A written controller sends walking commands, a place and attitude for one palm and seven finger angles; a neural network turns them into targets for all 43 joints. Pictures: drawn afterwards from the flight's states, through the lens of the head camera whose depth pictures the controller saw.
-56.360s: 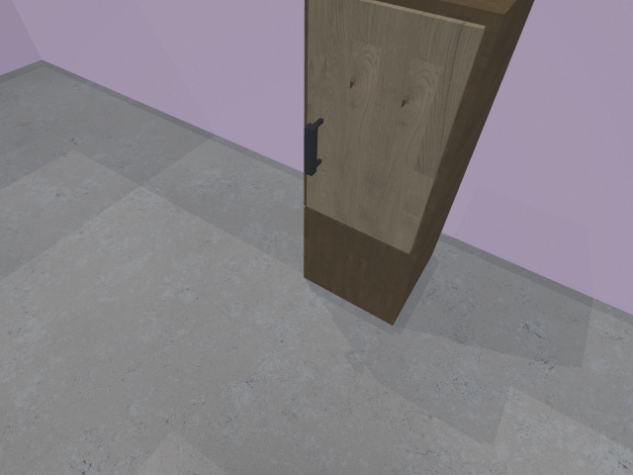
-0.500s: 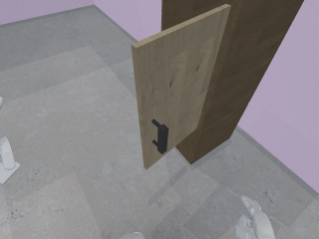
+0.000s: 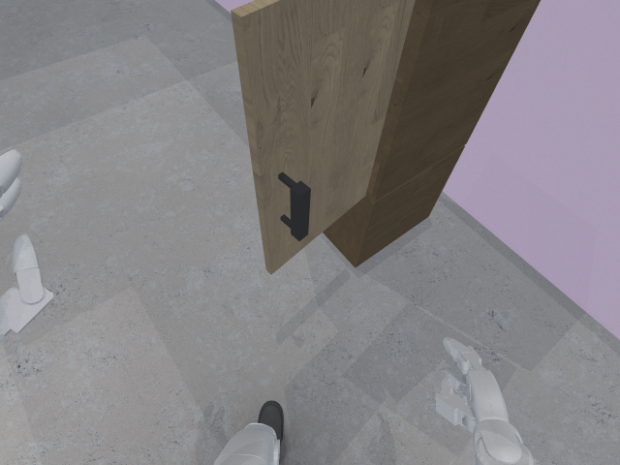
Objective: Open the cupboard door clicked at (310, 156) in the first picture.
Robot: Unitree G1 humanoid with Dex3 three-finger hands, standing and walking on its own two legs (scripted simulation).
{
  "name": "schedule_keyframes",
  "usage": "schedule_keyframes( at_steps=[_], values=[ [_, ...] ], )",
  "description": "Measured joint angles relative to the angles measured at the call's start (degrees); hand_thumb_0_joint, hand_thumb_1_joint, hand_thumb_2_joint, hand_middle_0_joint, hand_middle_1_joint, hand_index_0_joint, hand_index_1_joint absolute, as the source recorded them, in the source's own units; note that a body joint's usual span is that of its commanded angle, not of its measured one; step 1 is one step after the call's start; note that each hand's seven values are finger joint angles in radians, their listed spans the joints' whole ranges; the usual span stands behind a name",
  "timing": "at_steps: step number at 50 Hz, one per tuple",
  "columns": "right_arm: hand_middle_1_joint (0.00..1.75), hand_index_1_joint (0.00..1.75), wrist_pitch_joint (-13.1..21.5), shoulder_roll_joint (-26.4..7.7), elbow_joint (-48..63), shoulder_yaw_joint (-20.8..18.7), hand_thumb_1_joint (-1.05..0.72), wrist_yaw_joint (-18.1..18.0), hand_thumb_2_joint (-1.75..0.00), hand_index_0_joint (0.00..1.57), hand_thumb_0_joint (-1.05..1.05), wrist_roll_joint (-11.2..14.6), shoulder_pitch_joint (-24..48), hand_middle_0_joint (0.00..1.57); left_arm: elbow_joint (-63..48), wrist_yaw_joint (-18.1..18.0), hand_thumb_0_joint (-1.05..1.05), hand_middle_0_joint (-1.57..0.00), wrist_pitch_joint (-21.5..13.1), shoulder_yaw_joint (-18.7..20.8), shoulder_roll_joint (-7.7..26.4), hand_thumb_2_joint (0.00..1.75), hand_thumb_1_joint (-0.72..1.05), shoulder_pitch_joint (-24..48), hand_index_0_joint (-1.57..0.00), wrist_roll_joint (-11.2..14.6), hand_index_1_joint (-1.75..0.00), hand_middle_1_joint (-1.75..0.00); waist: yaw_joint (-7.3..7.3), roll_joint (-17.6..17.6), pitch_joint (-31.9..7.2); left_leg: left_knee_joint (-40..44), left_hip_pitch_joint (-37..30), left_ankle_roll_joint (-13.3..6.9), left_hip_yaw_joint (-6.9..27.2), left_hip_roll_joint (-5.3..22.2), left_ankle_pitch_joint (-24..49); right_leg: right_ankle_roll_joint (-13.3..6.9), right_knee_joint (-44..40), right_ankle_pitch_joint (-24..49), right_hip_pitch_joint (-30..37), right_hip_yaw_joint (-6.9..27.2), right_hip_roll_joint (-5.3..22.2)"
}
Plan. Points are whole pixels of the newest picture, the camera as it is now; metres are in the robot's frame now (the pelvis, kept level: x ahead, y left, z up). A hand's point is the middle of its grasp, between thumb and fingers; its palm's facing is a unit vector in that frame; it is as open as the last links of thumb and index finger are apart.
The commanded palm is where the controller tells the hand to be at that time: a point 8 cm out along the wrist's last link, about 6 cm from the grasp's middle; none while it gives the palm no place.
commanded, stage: stop stepping back and stand still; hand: left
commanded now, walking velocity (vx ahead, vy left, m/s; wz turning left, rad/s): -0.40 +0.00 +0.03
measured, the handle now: (292, 206) +0.53 +0.08 -0.08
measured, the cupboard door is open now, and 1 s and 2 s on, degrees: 98 98 98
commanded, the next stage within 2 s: let the arm hang, fingers relaxed in 0.96 s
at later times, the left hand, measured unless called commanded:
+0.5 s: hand out of the picture +0.17 +0.29 +0.18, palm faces +0.38 -0.79 -0.48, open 7.4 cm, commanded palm +0.10 +0.33 +0.19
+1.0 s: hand out of the picture +0.16 +0.31 +0.17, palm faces +0.40 -0.78 -0.48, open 7.4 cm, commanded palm +0.10 +0.34 +0.19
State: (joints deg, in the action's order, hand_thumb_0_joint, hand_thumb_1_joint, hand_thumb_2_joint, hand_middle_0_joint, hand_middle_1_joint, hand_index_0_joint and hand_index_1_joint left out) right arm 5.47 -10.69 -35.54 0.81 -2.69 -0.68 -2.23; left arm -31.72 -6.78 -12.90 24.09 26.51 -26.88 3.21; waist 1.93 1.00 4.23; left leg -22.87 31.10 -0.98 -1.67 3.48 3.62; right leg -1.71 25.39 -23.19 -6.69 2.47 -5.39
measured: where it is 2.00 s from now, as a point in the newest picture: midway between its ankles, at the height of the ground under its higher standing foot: outside the picture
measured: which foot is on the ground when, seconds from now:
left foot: down 0.00-0.48, up 0.50-0.56, down 0.58-1.00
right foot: down 0.00-1.00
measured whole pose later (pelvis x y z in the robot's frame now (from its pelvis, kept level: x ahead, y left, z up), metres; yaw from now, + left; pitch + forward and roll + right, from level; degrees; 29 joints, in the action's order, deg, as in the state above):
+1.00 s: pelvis -0.04 +0.04 +0.01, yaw +0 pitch +0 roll -2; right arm 6.8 -13.0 -37.4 0.1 -5.4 0.1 -13.5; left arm -27.5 -8.4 -10.4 22.7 23.8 -33.2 2.4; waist 0.1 1.3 0.0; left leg -30.3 19.2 -1.4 0.7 -0.8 -11.0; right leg -2.0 27.1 -17.8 -9.2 -1.6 -3.4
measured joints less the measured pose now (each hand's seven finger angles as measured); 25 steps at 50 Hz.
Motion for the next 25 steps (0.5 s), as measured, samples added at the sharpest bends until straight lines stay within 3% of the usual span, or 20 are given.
schedule_keyframes(
  at_steps=[2, 4, 7, 13, 18, 22, 25],
  values=[
    [0.3, 0.3, -0.95, 0.1, 0.88, 0.25, -0.9, -0.2, -0.9, 0.21, 0.01, 1.23, -0.79, 0.2, -0.99, 0.93, 0.01, -0.21, -0.06, 0.15, 1.85, 0.89, 0.89, -1.48, -0.21, 0.49, -0.3, -0.3, -1.58, 0.15, 0.14, -1.34, -0.36, -0.09, 0.45, 0.56, -0.76, 0.01, 0.67, 0.28, 0.63, -0.46, -0.75],
    [0.3, 0.3, -1.7, -0.04, 1.71, 0.58, -0.9, -0.62, -0.9, 0.21, 0.01, 1.82, -3.05, 0.2, -1.74, 1.34, 0.01, -0.21, -0.58, 1.39, 3.75, 0.89, 0.89, -5.17, -0.22, 0.83, -0.3, -0.3, -3.18, -0.75, -1.35, -5.12, -0.36, 0.02, 1.17, -0.21, -6.09, -0.33, 1.38, -0.35, 1.38, -0.62, -0.56],
    [0.3, 0.3, -2.05, -1.65, 2.18, 0.34, -0.9, -1.56, -0.9, 0.21, 0.01, 1.5, -7.5, 0.2, -1.72, 0.81, 0.01, -0.22, -0.39, 2.78, 4.56, 0.89, 0.89, -10.63, -0.22, 1.14, -0.3, -0.3, -4.26, -1.07, -4.68, -7.03, -2.26, 0.12, 1.97, -1.6, -6.95, -0.39, 2.1, -1.38, 2.88, -0.3, -0.03],
    [0.3, 0.29, -0.82, -5.11, -1.26, -1.91, -0.9, -3.76, -0.9, 0.2, 0.01, 0.98, -14.17, 0.2, 4.91, -0.96, 0.01, -0.21, 0.31, 0.98, 0.69, 0.89, 0.89, -7.04, -0.22, 0.45, -0.3, -0.3, -4.04, 0.02, -6.99, -10.56, -4.04, -0.14, 2.56, -3.17, -8.54, 0.65, 2.6, -3.04, 6.77, -1.44, 1.1],
    [0.3, 0.29, 0.62, -3.88, -3.82, -1.77, -0.9, -4.2, -0.9, 0.2, 0.01, 0.61, -15.01, 0.2, 6.92, -1.64, 0.01, -0.21, 1.3, -0.2, -3.13, 0.89, 0.89, -2.05, -0.21, -0.27, -0.3, -0.3, -3.63, -1.42, -5.31, -10.5, -4.64, -1.47, 1.81, -4.59, -8.21, 1.06, 5.05, -4.54, 6.32, -1.4, 2.56],
    [0.3, 0.29, 2.58, 0.04, -1.95, -0.37, -0.9, -3.03, -0.9, 0.2, 0.01, -0.19, -12.91, 0.2, 3.75, -1.38, 0.01, -0.21, 1.56, 0.74, -2.11, 0.89, 0.89, -2.05, -0.21, -0.18, -0.3, -0.3, -3.99, -2.87, -3.04, -1.98, -5.61, -0.07, 1.06, -5.29, -4.82, -0.88, 5.56, -6.78, 1.89, -2.1, 1.76],
    [0.3, 0.29, 2.94, 1.58, 0.17, 0.81, -0.9, -1.61, -0.9, 0.2, 0.01, -0.08, -12.3, 0.2, -0.52, -0.63, 0.01, -0.21, 0.98, 1.51, 0.47, 0.89, 0.89, -6.66, -0.21, 0.49, -0.3, -0.3, -4.62, -2.14, -2.66, -4.13, -3.51, 1.45, 1.0, -5.26, -10.87, -1.16, 1.93, 1.35, 1.47, -2.61, 1.93]
  ],
)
